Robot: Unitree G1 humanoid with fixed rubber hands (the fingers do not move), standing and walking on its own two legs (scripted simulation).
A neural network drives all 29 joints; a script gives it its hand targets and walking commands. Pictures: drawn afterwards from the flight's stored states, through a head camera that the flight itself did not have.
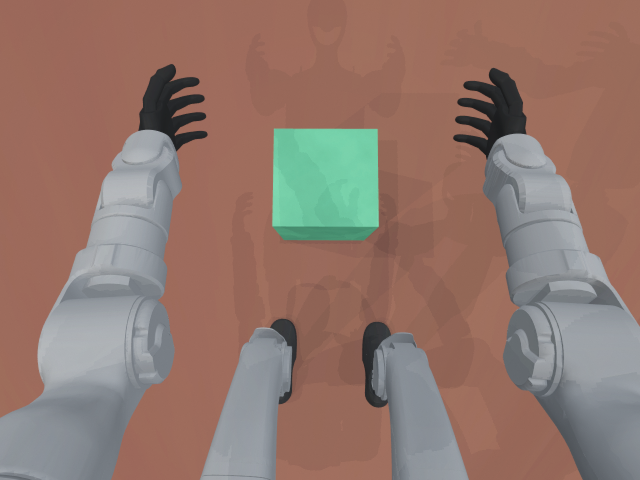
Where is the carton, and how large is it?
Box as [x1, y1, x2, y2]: [272, 129, 378, 239]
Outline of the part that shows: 274,129 272,226 283,239 364,239 378,226 377,129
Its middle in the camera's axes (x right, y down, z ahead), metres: +0.02 -0.12 +0.89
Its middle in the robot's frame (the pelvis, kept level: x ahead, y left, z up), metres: +0.54 +0.02 -0.53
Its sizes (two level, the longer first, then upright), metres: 0.210 0.200 0.250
